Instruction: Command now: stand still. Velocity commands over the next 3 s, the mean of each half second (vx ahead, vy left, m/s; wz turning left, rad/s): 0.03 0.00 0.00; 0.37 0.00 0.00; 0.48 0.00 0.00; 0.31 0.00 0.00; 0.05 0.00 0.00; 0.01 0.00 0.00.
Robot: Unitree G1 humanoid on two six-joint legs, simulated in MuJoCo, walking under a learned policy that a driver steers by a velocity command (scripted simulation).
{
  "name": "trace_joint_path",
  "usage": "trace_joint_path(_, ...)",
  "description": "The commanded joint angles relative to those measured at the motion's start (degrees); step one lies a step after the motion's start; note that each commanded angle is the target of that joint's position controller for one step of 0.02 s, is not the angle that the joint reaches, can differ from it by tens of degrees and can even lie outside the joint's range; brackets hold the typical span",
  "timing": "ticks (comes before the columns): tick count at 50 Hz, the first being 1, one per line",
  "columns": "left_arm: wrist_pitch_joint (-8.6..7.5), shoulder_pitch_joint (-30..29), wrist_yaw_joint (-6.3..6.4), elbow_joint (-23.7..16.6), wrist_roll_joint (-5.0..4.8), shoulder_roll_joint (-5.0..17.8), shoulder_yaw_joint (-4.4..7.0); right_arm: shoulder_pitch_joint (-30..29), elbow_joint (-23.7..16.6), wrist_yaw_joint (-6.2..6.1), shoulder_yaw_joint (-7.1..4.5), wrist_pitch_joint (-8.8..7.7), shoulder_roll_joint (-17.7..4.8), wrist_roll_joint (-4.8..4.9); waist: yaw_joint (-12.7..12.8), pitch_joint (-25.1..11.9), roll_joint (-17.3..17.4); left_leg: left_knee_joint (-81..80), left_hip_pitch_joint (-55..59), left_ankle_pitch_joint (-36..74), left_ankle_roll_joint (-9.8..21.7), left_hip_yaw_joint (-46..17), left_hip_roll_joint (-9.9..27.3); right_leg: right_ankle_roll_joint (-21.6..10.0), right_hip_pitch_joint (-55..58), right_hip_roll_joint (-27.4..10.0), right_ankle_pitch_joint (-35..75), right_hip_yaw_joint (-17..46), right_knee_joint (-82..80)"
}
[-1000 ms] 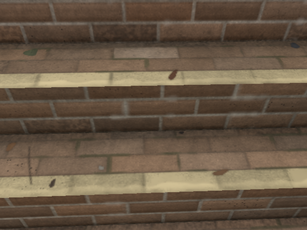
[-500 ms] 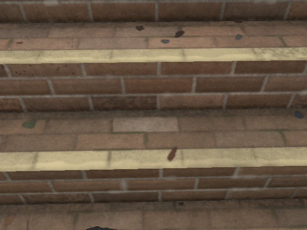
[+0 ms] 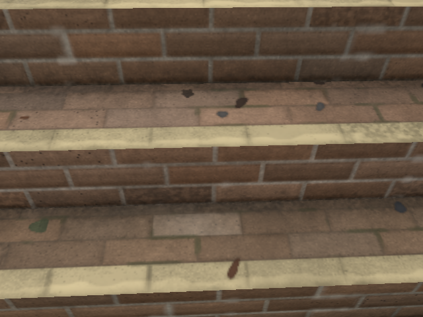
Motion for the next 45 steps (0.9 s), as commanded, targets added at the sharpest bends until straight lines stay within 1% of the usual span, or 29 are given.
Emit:
trace_joint_path(1, -0.19, 1.59, 0.69, -0.94, -0.04, 3.95, 1.03, -0.7, -2.18, -0.02, -0.68, -0.57, -5.22, -0.44, 0.82, -2.09, 0.03, -9.4, 0.05, 3.9, 4.37, -1.11, 0.74, -3.21, 5.65, -2.96, 5.46, 4.4, -8.49)
trace_joint_path(3, 0.45, 2.01, -0.04, -0.71, 0.21, 3.82, 0.91, -0.13, -1.96, 1.29, -0.36, 0.17, -3.85, -0.77, 0.49, -2.41, 0.34, -9.1, 2.05, 7.19, 5.4, -0.88, 0.61, -3.1, 5.65, -2.79, 9.67, 3.96, -8.01)
trace_joint_path(5, 0.86, 3.54, -0.01, -0.21, 0.26, 3.45, 1.01, -0.27, -2.27, 1.88, -0.33, 0.12, -3.56, -0.64, 0.8, -2.76, 0.79, -9.29, 3.07, 8.26, 6.0, -0.89, 0.76, -3.07, 5.58, -2.75, 9.48, 3.87, -7.86)
trace_joint_path(12, 0.89, 6.88, 0.72, 0.76, -0.05, 2.02, 1.19, -1.11, -3.4, 2.06, -0.53, -0.02, -3.66, -0.62, 1.49, -2.13, 1.06, -10.61, 5.82, 10.46, 6.44, -1.53, 0.94, -2.27, 3.88, -2.65, 8.1, 3.97, -7.68)
trace_joint_path(19, 1.06, 9.47, 0.99, 1.45, -0.01, 2.52, 1.22, -0.4, -3.96, 2.37, -0.8, 0.22, -3.5, -0.62, 1.97, -0.67, 0.16, -12.33, 7.83, 11.45, 6.97, -2.0, 0.49, -1.31, 3.0, -2.84, 6.56, 3.76, -7.69)
trace_joint_path(20, 1.33, 10.66, 1.02, 2.14, 0.1, 2.45, 1.19, 0.67, -3.4, 2.37, -0.83, 0.47, -3.33, -0.7, 1.88, -0.29, 0.13, -13.52, 7.8, 6.91, 7.38, -2.35, 0.65, -1.5, 2.69, -2.99, 4.12, 3.78, -8.06)
trace_joint_path(21, 1.63, 11.5, 1.25, 2.53, 0.49, 3.2, 1.49, 1.73, -3.04, 2.11, -1.27, 0.72, -4.31, -1.09, 1.55, 1.07, 0.4, -15.31, 7.17, -0.11, 8.6, -3.5, 1.14, -1.91, 1.58, -2.78, 0.36, 3.43, -7.72)
trace_joint_path(23, 2.15, 11.83, 2.33, 2.52, 1.99, 5.59, 2.52, 4.6, -2.19, 0.83, -2.81, 0.95, -8.05, -2.73, 0.42, 3.0, 2.33, -19.36, 7.34, -14.1, 13.32, -9.05, 4.23, -4.01, -3.42, -2.01, -6.96, 2.69, -4.35)
trace_joint_path(24, 2.23, 11.42, 3.01, 2.21, 2.23, 5.49, 2.59, 6.42, -1.45, -0.05, -3.02, 0.91, -8.23, -3.29, -0.39, 3.04, 3.7, -21.61, 9.66, -17.88, 15.88, -14.09, 7.28, -4.73, -7.45, -1.84, -6.88, 2.6, -1.11)
trace_joint_path(26, 1.99, 11.71, 4.65, 2.11, 1.68, 3.8, 2.26, 10.66, -0.06, -1.98, -2.8, 0.91, -7.27, -3.4, -1.58, 2.71, 6.49, -25.35, 15.49, -22.84, 20.55, -26.03, 15.11, -5.42, -16.61, -3.02, -2.16, 3.74, 8.2)
trace_joint_path(27, 1.74, 13.2, 5.33, 2.46, 1.54, 3.95, 2.29, 8.93, -0.64, -2.62, -2.82, 0.97, -8.01, -3.05, -0.66, 3.43, 7.23, -27.46, 12.26, -23.54, 21.96, -28.53, 17.91, -6.38, -16.64, -4.24, -0.14, 5.43, 14.35)
trace_joint_path(28, 1.78, 14.91, 5.7, 2.23, 1.74, 4.23, 2.43, 4.71, -2.08, -3.11, -2.54, 1.0, -7.89, -2.54, 1.0, 2.9, 6.72, -28.84, 7.58, -20.82, 21.29, -26.42, 17.94, -7.21, -13.11, -4.4, -0.55, 6.13, 17.94)
trace_joint_path(29, 2.07, 15.68, 5.78, 1.62, 2.23, 4.14, 2.46, -0.46, -3.82, -3.48, -2.42, 0.8, -7.75, -2.33, 2.94, 2.39, 5.44, -29.34, 4.33, -16.87, 19.25, -21.47, 16.07, -7.66, -8.69, -4.63, -3.99, 6.36, 16.34)
trace_joint_path(30, 2.48, 16.59, 5.21, 1.77, 2.93, 3.78, 2.5, -5.17, -5.49, -3.9, -2.41, 0.84, -8.47, -1.74, 4.74, 1.9, 3.65, -28.8, 1.96, -14.48, 17.27, -15.06, 12.2, -7.05, -1.51, -3.71, -9.07, 4.56, 8.25)
trace_joint_path(31, 2.49, 20.15, 4.53, 2.93, 2.88, 3.99, 2.81, -7.69, -5.72, -3.73, -2.47, 1.06, -8.44, -1.54, 6.61, 1.49, 2.79, -26.16, 0.2, -13.81, 16.95, -10.5, 9.08, -6.62, 5.43, -2.26, -4.96, 2.91, 0.64)
trace_joint_path(32, 1.83, 21.86, 4.4, 4.52, 3.13, 3.88, 2.91, -4.35, -4.88, -2.93, -2.65, 1.68, -8.15, -2.12, 5.66, 2.59, 1.96, -23.98, -0.87, -13.09, 18.19, -8.94, 7.84, -5.39, 9.92, -0.49, -2.59, 1.55, -4.17)
trace_joint_path(33, 0.8, 24.68, 4.64, 5.93, 2.73, 2.62, 2.86, -0.71, -2.83, -1.89, -2.53, 2.55, -7.29, -3.37, 5.51, 3.38, 2.7, -20.15, -2.04, -9.23, 18.94, -7.67, 7.94, -4.92, 13.07, -0.23, 1.82, 1.89, -6.22)
trace_joint_path(34, 0.22, 31.01, 5.01, 8.34, 2.49, 2.17, 2.84, 1.12, -2.04, -0.48, -2.46, 2.98, -5.72, -4.07, 6.67, 2.67, 0.46, -12.4, -2.89, 0.95, 19.67, -6.21, 8.18, -5.45, 16.22, -1.43, 5.75, 4.15, -8.1)
trace_joint_path(35, -0.14, 41.42, 5.78, 11.91, 2.82, 4.74, 3.51, 3.56, -1.12, 1.23, -1.98, 3.08, -2.14, -4.56, 8.43, -1.46, -9.2, 7.65, -11.53, 6.86, 16.05, -0.74, 2.41, -12.66, 25.05, -8.92, 9.09, 17.89, -13.29)
trace_joint_path(36, 0.3, 53.06, 6.04, 15.02, 2.73, 9.16, 4.3, 3.15, -2.07, 2.01, -0.66, 1.87, 0.48, -5.2, 13.57, -1.37, -19.91, 33.53, -34.91, -8.77, 10.62, 0.45, -7.06, -25.83, 38.84, -22.31, 14.4, 43.08, -21.9)
trace_joint_path(37, 1.29, 53.97, 5.12, 17.87, 5.0, 7.98, 3.2, 0.88, -1.38, 1.26, -0.21, 0.95, 1.24, -3.09, 14.07, 5.87, -16.76, 74.26, -55.6, -9.42, 12.6, -12.64, -8.35, -25.67, 37.5, -25.73, 3.74, 50.42, -21.54)
trace_joint_path(38, 2.6, 49.12, 4.45, 18.53, 6.95, 5.71, 2.66, -2.64, -2.43, 0.98, 0.5, -0.19, 1.48, -1.66, 11.9, 7.4, -9.83, 98.07, -67.7, -4.28, 15.69, -15.38, -8.59, -20.05, 34.47, -22.77, -2.36, 43.82, -18.31)
trace_joint_path(39, 3.64, 39.19, 4.04, 16.02, 7.82, 1.3, 0.74, -4.78, -5.18, 1.38, 0.31, -0.6, -0.22, -0.8, 8.65, 6.84, -2.94, 101.86, -72.18, -0.65, 18.8, -12.71, -7.0, -16.78, 29.73, -21.4, -1.17, 33.57, -17.6)
trace_joint_path(40, 4.42, 34.39, 3.61, 15.11, 7.1, -2.05, -1.12, -6.98, -8.77, 1.6, 0.7, 0.28, -0.39, -0.87, 6.83, 5.05, 0.35, 106.11, -72.2, 0.67, 21.37, -10.7, -4.45, -16.14, 24.16, -21.75, 3.66, 28.94, -18.9)
trace_joint_path(41, 4.18, 27.4, 2.97, 13.49, 6.65, -5.26, -2.9, -12.21, -13.89, 1.31, 1.27, 1.33, -0.33, -1.35, 2.8, 4.51, 4.22, 96.73, -63.72, 1.64, 22.77, -7.19, -1.31, -13.53, 11.2, -18.45, 6.84, 20.62, -22.32)
trace_joint_path(42, 3.67, 24.22, 3.0, 12.56, 6.51, -5.31, -3.36, -13.9, -17.33, 0.68, 2.38, 2.58, 1.47, -0.74, -0.27, 3.34, -0.14, 93.33, -56.7, -1.91, 22.55, -3.11, 0.54, -11.7, 2.55, -14.54, 11.91, 13.78, -25.3)
trace_joint_path(43, 2.78, 21.94, 3.7, 10.86, 7.11, -2.77, -2.83, -15.54, -19.34, 0.42, 2.96, 3.27, 2.15, 0.21, -2.23, 3.13, -2.07, 87.12, -51.09, -2.22, 21.62, 0.74, 2.38, -10.1, -3.78, -11.39, 14.37, 8.38, -27.49)
trace_joint_path(44, 1.7, 22.91, 3.69, 10.51, 7.59, -0.1, -2.41, -18.53, -20.78, -0.55, 2.65, 3.89, -0.6, 0.84, -1.75, 0.6, 1.05, 70.09, -41.54, 4.31, 20.77, 3.64, 4.25, -8.88, -8.93, -8.66, 11.59, 5.05, -30.51)
trace_joint_path(45, 1.26, 23.66, 4.09, 8.31, 7.3, 3.47, -1.59, -20.17, -20.28, -0.36, 2.38, 4.7, -1.05, 1.01, -1.65, -0.66, -3.2, 63.26, -31.31, 8.96, 19.72, 8.77, 3.07, -9.06, -16.41, -4.43, 18.37, 2.11, -32.89)
Next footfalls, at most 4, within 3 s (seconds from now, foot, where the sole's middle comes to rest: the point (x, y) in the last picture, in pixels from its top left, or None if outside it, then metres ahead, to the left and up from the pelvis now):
0.98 left None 0.31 0.08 -0.56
1.42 right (307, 247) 0.54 -0.23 -0.35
1.96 left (226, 115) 0.78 -0.04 -0.15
2.40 right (322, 109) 0.80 -0.28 -0.15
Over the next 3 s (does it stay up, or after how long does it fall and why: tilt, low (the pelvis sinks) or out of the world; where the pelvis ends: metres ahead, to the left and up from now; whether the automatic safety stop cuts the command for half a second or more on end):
stays up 0.75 -0.18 0.62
